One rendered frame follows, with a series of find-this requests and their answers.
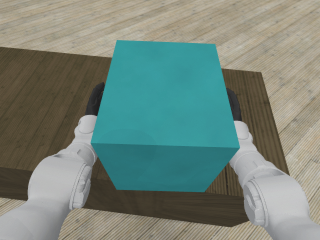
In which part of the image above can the right robot forearm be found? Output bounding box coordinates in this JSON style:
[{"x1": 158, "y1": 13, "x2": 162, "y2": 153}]
[{"x1": 229, "y1": 120, "x2": 310, "y2": 216}]

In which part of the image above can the pedestal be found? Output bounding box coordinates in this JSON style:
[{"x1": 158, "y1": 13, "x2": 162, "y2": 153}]
[{"x1": 0, "y1": 47, "x2": 290, "y2": 228}]

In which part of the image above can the carton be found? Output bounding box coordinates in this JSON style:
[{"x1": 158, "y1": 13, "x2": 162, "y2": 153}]
[{"x1": 90, "y1": 40, "x2": 240, "y2": 193}]

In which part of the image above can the robot right upper arm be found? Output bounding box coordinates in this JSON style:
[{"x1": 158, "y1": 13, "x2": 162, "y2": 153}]
[{"x1": 243, "y1": 174, "x2": 320, "y2": 240}]

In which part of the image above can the left robot forearm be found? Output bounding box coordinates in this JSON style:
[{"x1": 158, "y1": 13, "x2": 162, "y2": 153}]
[{"x1": 27, "y1": 115, "x2": 98, "y2": 198}]

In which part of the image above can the robot right hand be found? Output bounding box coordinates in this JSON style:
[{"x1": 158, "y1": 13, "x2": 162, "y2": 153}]
[{"x1": 226, "y1": 88, "x2": 242, "y2": 122}]

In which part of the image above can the robot left upper arm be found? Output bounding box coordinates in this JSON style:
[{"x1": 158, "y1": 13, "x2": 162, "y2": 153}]
[{"x1": 0, "y1": 156, "x2": 92, "y2": 240}]

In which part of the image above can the robot left hand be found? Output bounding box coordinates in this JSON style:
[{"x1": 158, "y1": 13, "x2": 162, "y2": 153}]
[{"x1": 85, "y1": 82, "x2": 105, "y2": 116}]

